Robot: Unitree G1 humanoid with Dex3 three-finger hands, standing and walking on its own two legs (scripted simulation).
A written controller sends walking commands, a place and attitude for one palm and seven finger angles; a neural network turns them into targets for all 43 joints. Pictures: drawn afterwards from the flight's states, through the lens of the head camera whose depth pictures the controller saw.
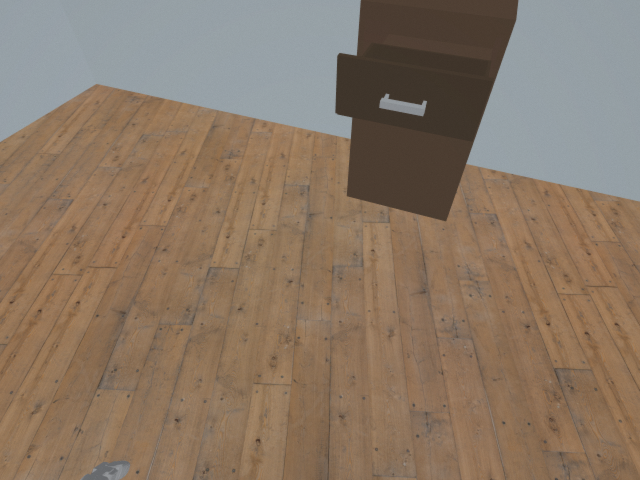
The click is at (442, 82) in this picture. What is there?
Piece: drawer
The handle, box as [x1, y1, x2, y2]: [379, 94, 426, 115]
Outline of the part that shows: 380,100 379,107 418,115 423,114 426,101 423,101 422,104 419,105 392,100 387,98 388,94 386,94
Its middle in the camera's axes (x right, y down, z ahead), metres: +0.23 -0.38 +1.10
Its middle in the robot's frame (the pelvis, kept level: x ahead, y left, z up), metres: +1.08 -0.18 -0.08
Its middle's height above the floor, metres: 0.69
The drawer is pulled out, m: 0.29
